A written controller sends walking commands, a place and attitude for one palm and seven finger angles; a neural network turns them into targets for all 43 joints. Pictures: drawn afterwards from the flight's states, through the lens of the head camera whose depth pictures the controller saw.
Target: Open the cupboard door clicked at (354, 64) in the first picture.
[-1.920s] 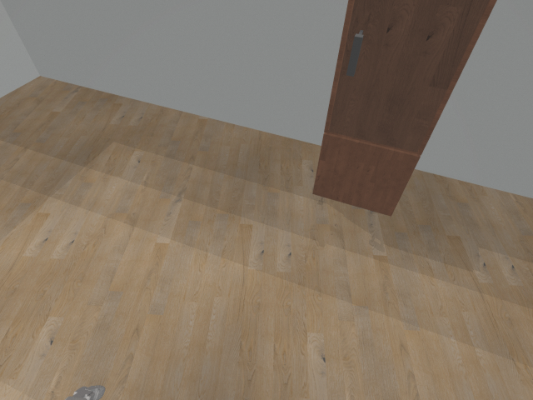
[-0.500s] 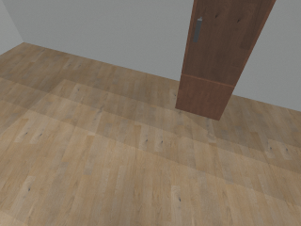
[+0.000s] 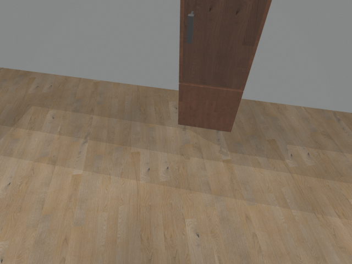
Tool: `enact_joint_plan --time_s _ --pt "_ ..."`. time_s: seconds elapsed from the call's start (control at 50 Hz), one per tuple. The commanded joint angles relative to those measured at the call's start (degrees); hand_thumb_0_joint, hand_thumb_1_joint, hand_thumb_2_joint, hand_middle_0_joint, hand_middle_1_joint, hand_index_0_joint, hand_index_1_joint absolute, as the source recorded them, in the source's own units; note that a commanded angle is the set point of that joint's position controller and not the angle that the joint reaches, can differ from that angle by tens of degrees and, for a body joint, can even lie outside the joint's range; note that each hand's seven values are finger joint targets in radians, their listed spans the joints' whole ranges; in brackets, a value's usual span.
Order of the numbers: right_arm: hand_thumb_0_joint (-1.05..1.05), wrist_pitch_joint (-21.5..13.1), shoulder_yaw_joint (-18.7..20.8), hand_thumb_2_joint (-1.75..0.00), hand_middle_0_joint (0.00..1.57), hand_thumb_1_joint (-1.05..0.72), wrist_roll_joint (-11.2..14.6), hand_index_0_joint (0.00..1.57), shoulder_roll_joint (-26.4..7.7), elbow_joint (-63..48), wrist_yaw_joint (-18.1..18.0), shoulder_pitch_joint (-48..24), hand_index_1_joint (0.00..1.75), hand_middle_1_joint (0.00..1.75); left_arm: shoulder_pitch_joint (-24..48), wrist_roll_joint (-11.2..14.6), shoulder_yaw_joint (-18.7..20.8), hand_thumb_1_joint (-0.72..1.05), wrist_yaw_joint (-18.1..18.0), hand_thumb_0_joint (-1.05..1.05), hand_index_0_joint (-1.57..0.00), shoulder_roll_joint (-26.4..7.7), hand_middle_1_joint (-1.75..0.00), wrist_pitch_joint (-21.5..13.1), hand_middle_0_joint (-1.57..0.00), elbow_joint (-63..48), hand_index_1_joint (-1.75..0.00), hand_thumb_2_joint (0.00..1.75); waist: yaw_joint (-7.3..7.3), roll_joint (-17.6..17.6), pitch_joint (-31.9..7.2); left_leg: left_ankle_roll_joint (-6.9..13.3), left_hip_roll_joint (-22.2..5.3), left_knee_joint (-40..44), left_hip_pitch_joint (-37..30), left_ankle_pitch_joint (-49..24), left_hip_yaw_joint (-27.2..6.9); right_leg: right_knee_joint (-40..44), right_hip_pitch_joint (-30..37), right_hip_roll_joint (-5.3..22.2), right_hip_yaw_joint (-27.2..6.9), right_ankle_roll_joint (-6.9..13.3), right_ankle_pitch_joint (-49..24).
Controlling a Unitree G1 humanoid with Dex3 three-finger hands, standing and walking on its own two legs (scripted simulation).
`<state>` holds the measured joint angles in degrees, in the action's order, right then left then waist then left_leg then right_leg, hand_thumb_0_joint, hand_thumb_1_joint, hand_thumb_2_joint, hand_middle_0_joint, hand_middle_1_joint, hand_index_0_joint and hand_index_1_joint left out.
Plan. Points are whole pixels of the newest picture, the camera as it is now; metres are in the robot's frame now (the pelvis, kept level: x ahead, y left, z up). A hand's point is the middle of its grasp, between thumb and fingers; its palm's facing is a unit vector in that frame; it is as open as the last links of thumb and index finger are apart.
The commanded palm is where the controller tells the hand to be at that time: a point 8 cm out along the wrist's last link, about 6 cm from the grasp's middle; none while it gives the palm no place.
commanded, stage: walk to a spot facing it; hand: left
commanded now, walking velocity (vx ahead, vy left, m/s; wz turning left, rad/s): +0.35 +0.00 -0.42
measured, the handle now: (190, 27) +1.13 -0.01 +0.02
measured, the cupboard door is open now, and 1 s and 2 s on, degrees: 0 0 0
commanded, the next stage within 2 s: take the last steps up to it in 0.40 s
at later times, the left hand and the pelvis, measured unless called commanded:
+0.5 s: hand (106, 249) +0.19 +0.21 -0.19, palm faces -0.07 -0.99 -0.16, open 7.4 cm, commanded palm none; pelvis +0.19 +0.03 -0.01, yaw -11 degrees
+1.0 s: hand (154, 152) +0.50 +0.11 -0.15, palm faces -0.27 -0.95 -0.16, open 7.4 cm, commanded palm none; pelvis +0.35 -0.02 +0.00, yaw -13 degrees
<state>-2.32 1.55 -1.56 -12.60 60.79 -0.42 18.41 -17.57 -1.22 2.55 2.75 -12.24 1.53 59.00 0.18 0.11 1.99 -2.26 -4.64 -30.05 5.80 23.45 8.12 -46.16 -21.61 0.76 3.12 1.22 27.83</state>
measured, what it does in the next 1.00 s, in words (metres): walks ahead: right foot, then left foot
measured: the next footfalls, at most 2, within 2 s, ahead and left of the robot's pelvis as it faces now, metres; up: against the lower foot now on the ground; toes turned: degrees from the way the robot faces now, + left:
right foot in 0.04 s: +0.08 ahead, -0.11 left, +0.00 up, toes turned -6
left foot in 0.46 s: +0.33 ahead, +0.11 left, +0.00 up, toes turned +0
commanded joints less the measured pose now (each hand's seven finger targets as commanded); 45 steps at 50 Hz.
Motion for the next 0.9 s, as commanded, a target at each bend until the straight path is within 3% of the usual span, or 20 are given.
enact_joint_plan --time_s 0.0,0.02,0.04,0.06,0.1,0.16,0.22,0.34,0.36,0.4,0.42,0.44,0.46,0.5,0.52,0.58,0.64,0.76,0.84,0.88 --pt "0.00 -1.17 2.44 -0.90 0.20 -0.90 0.48 0.20 -10.75 -3.87 -0.53 -4.49 0.30 0.30 -11.15 -0.25 2.59 0.90 -0.20 0.00 -0.20 -6.89 -0.30 -3.42 -0.20 -1.75 -0.30 0.90 -8.29 2.12 -3.99 4.28 -6.99 -13.37 13.96 -17.83 0.74 16.62 22.68 0.12 1.67 1.83 -11.95" --pt "0.00 -1.54 1.37 -0.90 0.20 -0.90 1.33 0.20 -6.06 -6.64 0.25 -5.55 0.30 0.30 -18.87 -0.58 4.36 0.90 -1.55 0.00 -0.20 -14.28 -0.30 -4.47 -0.20 -0.01 -0.30 0.90 -10.35 21.43 -6.04 0.77 0.42 -33.55 31.26 2.87 4.24 27.40 31.72 17.44 -27.69 8.87 -6.69" --pt "0.00 -1.95 1.42 -0.90 0.20 -0.90 1.01 0.20 -6.55 -9.41 0.24 -10.97 0.30 0.30 -20.28 0.68 4.05 0.90 -2.42 0.00 -0.20 -14.94 -0.30 -4.48 -0.20 0.04 -0.30 0.90 -10.58 13.95 -5.06 1.15 0.51 -40.93 37.58 10.48 -3.12 33.27 30.99 22.68 -40.67 14.29 -9.04" --pt "0.00 -2.05 1.79 -0.90 0.20 -0.90 0.92 0.20 -6.05 -9.28 0.27 -13.42 0.30 0.30 -16.23 0.59 3.79 0.90 -3.00 0.00 -0.20 -13.63 -0.30 -4.45 -0.20 -1.00 -0.30 0.90 -9.01 5.14 -1.48 1.41 -1.87 -43.75 39.64 5.38 -6.18 32.99 26.74 22.28 -38.65 15.35 -7.68" --pt "0.00 -1.48 1.79 -0.90 0.20 -0.90 0.12 0.20 -5.14 -7.78 0.52 -11.87 0.30 0.30 -8.59 0.01 2.42 0.90 -3.27 0.00 -0.20 -9.59 -0.30 -4.68 -0.20 -2.54 -0.30 0.90 -4.71 3.95 3.49 0.70 -4.86 -41.27 36.47 -0.92 -7.75 33.75 15.79 19.41 -30.65 13.36 -6.86" --pt "0.00 -0.08 1.97 -0.90 0.20 -0.90 0.06 0.20 -2.66 -5.56 0.96 -6.38 0.30 0.30 -4.35 -0.51 1.97 0.90 -3.47 0.00 -0.20 -7.51 -0.30 -5.35 -0.20 -2.66 -0.30 0.90 -0.45 4.19 1.73 -0.49 -4.39 -33.06 29.41 -4.96 -5.44 33.40 10.22 14.49 -19.19 10.82 -16.56" --pt "0.00 0.24 2.03 -0.90 0.20 -0.90 0.27 0.20 -1.60 -6.98 1.60 -7.78 0.30 0.30 -4.43 -0.37 2.09 0.90 -3.22 0.00 -0.20 -7.80 -0.30 -5.64 -0.20 -1.91 -0.30 0.90 -0.38 5.53 2.02 -0.89 -3.38 -24.55 28.60 -9.55 -3.77 33.85 10.32 11.55 -14.55 9.78 -17.92" --pt "0.00 -0.95 1.88 -0.90 0.20 -0.90 0.66 0.20 -1.16 -10.01 1.74 -13.90 0.30 0.30 -5.86 -0.28 2.40 0.90 -3.29 0.00 -0.20 -8.04 -0.30 -5.27 -0.20 -1.02 -0.30 0.90 -2.20 7.54 2.94 0.21 -0.30 -10.18 21.58 -11.26 -1.75 29.84 12.61 10.89 -14.02 7.96 -29.35" --pt "0.00 -1.14 2.07 -0.90 0.20 -0.90 0.69 0.20 -1.68 -9.92 1.52 -12.88 0.30 0.30 -5.29 -0.37 2.64 0.90 -3.33 0.00 -0.20 -8.07 -0.30 -5.10 -0.20 -1.14 -0.30 0.90 -1.57 6.70 2.43 0.43 0.13 -7.79 18.54 -10.85 -1.53 28.06 12.55 10.84 -14.26 7.65 -30.44" --pt "0.00 -1.75 2.61 -0.90 0.20 -0.90 0.36 0.20 -4.13 -7.18 0.39 -3.97 0.30 0.30 -3.23 0.10 2.97 0.90 -3.34 0.00 -0.20 -7.80 -0.30 -4.77 -0.20 -1.99 -0.30 0.90 2.82 4.15 -0.89 1.03 1.46 1.33 2.98 -14.44 -0.71 16.89 8.12 6.89 -11.42 5.32 -36.17" --pt "0.00 -2.16 3.72 -0.90 0.20 -0.90 -0.26 0.20 -9.13 -5.25 -0.56 3.73 0.30 0.30 -4.36 0.59 2.83 0.90 -3.03 0.00 -0.20 -5.59 -0.30 -4.58 -0.20 -2.80 -0.30 0.90 5.62 -4.64 -7.02 3.71 -6.74 3.89 -12.02 -15.69 -9.93 3.37 -0.46 2.52 -8.77 2.80 -29.26" --pt "0.00 -2.08 4.97 -0.90 0.20 -0.90 -0.63 0.20 -15.36 -4.17 -0.78 10.14 0.30 0.30 -6.08 1.13 2.49 0.90 -2.30 0.00 -0.20 -2.75 -0.30 -4.61 -0.20 -3.97 -0.30 0.90 6.31 -20.22 -13.61 10.46 -24.76 8.66 -20.64 -21.39 -29.51 -16.99 -11.18 -4.13 -0.61 -0.18 4.88" --pt "0.00 -1.33 4.13 -0.90 0.20 -0.90 0.06 0.20 -14.48 -4.51 -0.78 9.36 0.30 0.30 -3.34 0.52 2.33 0.90 -2.58 0.00 -0.20 -3.84 -0.30 -4.47 -0.20 -5.28 -0.30 0.90 6.26 -16.11 -12.74 13.50 -27.57 11.82 -14.51 -16.62 -32.22 -26.92 -12.99 -1.92 -4.24 0.12 8.74" --pt "0.00 -1.69 2.73 -0.90 0.20 -0.90 0.06 0.20 -8.14 -5.68 -1.06 1.90 0.30 0.30 2.92 -0.02 2.52 0.90 -2.01 0.00 -0.20 -3.06 -0.30 -4.25 -0.20 -5.46 -0.30 0.90 4.22 -9.56 -1.66 12.73 -22.80 13.98 -1.64 -18.85 -24.54 -31.41 -16.40 2.67 -4.26 -0.65 -0.14" --pt "0.00 -2.02 1.93 -0.90 0.20 -0.90 -0.10 0.20 -5.64 -5.79 -1.07 -0.59 0.30 0.30 1.66 -0.30 2.43 0.90 -1.57 0.00 -0.20 -2.16 -0.30 -3.76 -0.20 -4.73 -0.30 0.90 2.06 -7.81 -0.03 11.17 -20.13 14.28 2.30 -21.01 -18.50 -29.49 -14.18 4.10 -3.82 -1.05 -3.29" --pt "0.00 -2.56 1.37 -0.90 0.20 -0.90 0.05 0.20 -3.69 -4.79 -1.14 -2.09 0.30 0.30 -2.75 -0.49 1.90 0.90 -1.34 0.00 -0.20 0.08 -0.30 -1.91 -0.20 -2.50 -0.30 0.90 -0.81 -8.82 -2.68 8.92 -14.54 14.96 7.30 -23.41 -7.21 -22.45 -7.13 4.34 -1.89 -1.89 -8.62" --pt "0.00 -2.37 2.00 -0.90 0.20 -0.90 -0.05 0.20 -3.03 -3.13 -1.02 0.00 0.30 0.30 0.04 -0.80 1.67 0.90 -1.26 0.00 -0.20 0.72 -0.30 -1.29 -0.20 -2.82 -0.30 0.90 -0.17 -8.06 -1.14 9.67 -13.94 17.87 6.33 -17.87 -5.96 -13.13 -7.87 5.33 -0.68 -2.50 -11.55" --pt "0.00 -1.57 2.50 -0.90 0.20 -0.90 -0.40 0.20 -4.23 0.46 -0.61 6.09 0.30 0.30 10.77 -0.73 0.65 0.90 -1.32 0.00 -0.20 0.42 -0.30 -1.99 -0.20 -4.66 -0.30 0.90 2.81 -7.01 1.36 10.67 -14.43 18.38 1.31 -18.31 -7.84 3.96 -6.21 5.27 2.05 -2.81 -11.04" --pt "0.00 -0.80 2.56 -0.90 0.20 -0.90 -0.51 0.20 -5.01 1.95 -0.62 7.19 0.30 0.30 10.99 -0.55 0.55 0.90 -1.44 0.00 -0.20 0.35 -0.30 -2.73 -0.20 -3.86 -0.30 0.90 2.11 -7.35 0.37 9.36 -13.36 14.09 1.31 -16.65 -7.40 14.17 1.57 3.13 4.60 -2.05 -11.14" --pt "0.00 -0.72 2.06 -0.90 0.20 -0.90 -0.04 0.20 -3.33 2.61 -0.47 6.93 0.30 0.30 4.20 -0.50 1.04 0.90 -1.90 0.00 -0.20 -1.46 -0.30 -3.53 -0.20 -0.89 -0.30 0.90 -1.41 -3.46 -2.10 6.31 -9.68 5.10 7.23 -17.03 -4.41 22.25 16.16 2.59 4.62 -0.43 -16.62"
